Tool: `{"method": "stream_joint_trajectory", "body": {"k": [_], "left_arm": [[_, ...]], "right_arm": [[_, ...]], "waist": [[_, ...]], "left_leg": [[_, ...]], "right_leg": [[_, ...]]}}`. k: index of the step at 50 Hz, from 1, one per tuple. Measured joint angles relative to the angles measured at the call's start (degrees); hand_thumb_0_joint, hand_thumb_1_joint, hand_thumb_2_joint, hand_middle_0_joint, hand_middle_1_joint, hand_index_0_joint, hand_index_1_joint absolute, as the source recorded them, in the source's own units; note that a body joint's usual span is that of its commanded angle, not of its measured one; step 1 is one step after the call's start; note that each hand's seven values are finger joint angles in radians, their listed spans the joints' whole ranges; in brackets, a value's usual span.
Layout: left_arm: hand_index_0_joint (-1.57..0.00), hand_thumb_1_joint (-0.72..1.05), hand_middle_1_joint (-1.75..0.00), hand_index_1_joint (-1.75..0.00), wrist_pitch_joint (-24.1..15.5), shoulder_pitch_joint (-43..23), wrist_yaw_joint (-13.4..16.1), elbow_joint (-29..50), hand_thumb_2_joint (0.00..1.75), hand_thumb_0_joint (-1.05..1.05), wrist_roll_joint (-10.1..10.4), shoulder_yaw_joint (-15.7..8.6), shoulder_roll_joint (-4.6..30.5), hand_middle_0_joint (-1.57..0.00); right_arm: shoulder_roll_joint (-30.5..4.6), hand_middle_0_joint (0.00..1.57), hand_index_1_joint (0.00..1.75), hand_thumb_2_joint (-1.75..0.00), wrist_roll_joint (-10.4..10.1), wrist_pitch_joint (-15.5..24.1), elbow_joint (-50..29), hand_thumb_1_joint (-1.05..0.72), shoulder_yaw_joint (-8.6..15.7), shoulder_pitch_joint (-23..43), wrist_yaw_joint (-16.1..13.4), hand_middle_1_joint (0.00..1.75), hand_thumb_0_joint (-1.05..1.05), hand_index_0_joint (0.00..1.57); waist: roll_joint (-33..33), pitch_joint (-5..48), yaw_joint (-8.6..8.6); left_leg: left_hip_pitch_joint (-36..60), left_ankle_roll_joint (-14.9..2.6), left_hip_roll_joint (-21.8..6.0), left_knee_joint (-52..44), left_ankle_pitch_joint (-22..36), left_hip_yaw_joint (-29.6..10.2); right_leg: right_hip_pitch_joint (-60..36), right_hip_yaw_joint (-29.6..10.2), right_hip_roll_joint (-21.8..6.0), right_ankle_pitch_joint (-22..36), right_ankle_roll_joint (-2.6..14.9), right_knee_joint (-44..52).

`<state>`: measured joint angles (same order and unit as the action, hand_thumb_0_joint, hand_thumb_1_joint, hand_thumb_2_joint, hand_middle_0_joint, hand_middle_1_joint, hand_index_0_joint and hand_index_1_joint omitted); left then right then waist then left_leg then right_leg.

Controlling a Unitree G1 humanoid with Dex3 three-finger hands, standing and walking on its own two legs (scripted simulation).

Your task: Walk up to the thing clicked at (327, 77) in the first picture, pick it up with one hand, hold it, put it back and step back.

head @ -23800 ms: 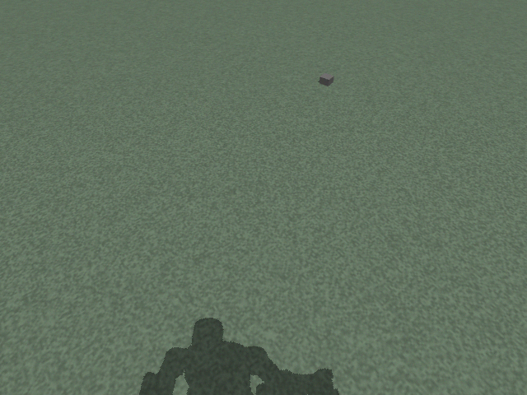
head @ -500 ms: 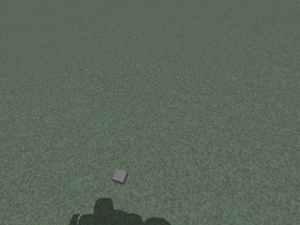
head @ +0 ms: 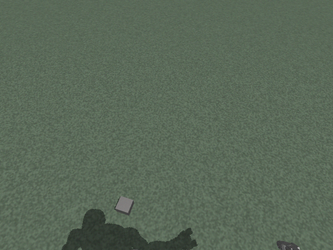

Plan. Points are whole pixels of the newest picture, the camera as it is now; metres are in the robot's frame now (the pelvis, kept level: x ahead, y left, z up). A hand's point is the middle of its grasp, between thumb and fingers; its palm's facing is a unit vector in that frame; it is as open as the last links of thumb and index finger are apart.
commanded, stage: walk up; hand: left
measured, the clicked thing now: (124, 205) +0.46 +0.24 -0.73
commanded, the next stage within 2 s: none
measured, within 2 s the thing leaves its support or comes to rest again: neither
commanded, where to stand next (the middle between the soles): +0.08 -0.01 m, yaw +1 degrees
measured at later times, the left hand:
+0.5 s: hand out of the picture +0.11 +0.25 -0.13, palm faces -0.01 -0.94 -0.33, open 7.4 cm
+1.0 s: hand out of the picture +0.09 +0.25 -0.13, palm faces -0.01 -0.94 -0.33, open 7.4 cm
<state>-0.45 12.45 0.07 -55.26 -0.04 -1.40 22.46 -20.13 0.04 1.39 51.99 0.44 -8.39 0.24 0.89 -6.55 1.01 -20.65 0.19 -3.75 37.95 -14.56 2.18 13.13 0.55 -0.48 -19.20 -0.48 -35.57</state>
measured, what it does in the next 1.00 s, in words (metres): stands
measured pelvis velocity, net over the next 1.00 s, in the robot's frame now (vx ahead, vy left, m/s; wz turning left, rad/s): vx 0.02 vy -0.01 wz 0.00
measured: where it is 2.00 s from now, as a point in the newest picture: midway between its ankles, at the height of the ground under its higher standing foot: outside the picture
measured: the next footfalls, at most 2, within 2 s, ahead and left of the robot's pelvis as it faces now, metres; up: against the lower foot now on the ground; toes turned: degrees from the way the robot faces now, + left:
left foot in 1.76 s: -0.02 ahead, +0.12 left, +0.00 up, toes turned +3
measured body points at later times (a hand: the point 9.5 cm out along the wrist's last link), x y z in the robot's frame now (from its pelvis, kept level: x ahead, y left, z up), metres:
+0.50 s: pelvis +0.02 -0.01 +0.02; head +0.02 -0.01 +0.47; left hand +0.11 +0.29 -0.11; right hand +0.11 -0.31 -0.10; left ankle +0.06 +0.12 -0.72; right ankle +0.00 -0.14 -0.72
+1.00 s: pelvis +0.02 -0.01 +0.03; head +0.03 +0.00 +0.47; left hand +0.09 +0.30 -0.11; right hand +0.10 -0.31 -0.11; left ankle +0.06 +0.12 -0.72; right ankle +0.00 -0.14 -0.72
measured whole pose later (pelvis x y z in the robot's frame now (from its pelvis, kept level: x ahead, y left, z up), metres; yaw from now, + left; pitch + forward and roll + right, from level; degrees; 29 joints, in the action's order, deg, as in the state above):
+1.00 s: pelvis +0.02 -0.01 +0.03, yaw +0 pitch -2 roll +0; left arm 0.2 5.9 -0.6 -66.3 -0.2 -1.0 19.9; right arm -19.4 0.3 0.9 66.6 0.4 -4.8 0.4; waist -0.1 -3.3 -0.6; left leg -10.2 1.0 -2.7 18.9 -6.6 3.0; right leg 3.5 0.5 -1.1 -12.3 -1.2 -17.8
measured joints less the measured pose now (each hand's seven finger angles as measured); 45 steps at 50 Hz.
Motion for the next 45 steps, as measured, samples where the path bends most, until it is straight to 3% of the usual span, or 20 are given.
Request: {"method": "stream_joint_trajectory", "body": {"k": [4, 22, 45], "left_arm": [[-0.20, 0.91, -0.30, -0.30, 0.11, -0.78, -0.44, -2.49, 0.90, 0.01, 0.08, 0.79, -0.40, -0.20], [-0.20, 0.91, -0.30, -0.30, 0.02, -7.33, -0.53, -8.70, 0.90, 0.01, 0.29, 1.08, -2.05, -0.20], [-0.20, 0.91, -0.30, -0.30, 0.69, -6.77, -0.76, -11.04, 0.90, 0.01, -0.14, 0.45, -2.52, -0.20]], "right_arm": [[0.66, 0.20, 0.30, -0.90, -0.35, -0.23, 2.41, -0.90, -0.46, 2.00, 0.24, 0.30, 0.01, 0.21], [-0.28, 0.20, 0.30, -0.90, -0.07, -0.55, 12.62, -0.90, -0.32, 5.15, 0.34, 0.30, 0.01, 0.21], [0.55, 0.20, 0.30, -0.90, 0.29, -0.44, 14.84, -0.90, -0.17, 3.01, 0.18, 0.30, 0.01, 0.21]], "waist": [[-0.16, 1.31, 0.04], [-1.23, 2.77, -0.93], [-0.88, 3.29, -1.75]], "left_leg": [[2.55, 0.20, 0.72, -4.11, 1.42, 0.63], [10.10, 0.79, 0.85, -16.56, 6.98, 1.09], [10.44, 0.77, 1.04, -19.14, 8.15, 1.00]], "right_leg": [[-1.54, -0.39, -0.73, -0.02, -0.82, 2.16], [-8.82, -0.40, -0.53, 5.66, -0.60, 14.57], [-9.38, -0.22, -0.62, 6.99, -0.68, 17.51]]}}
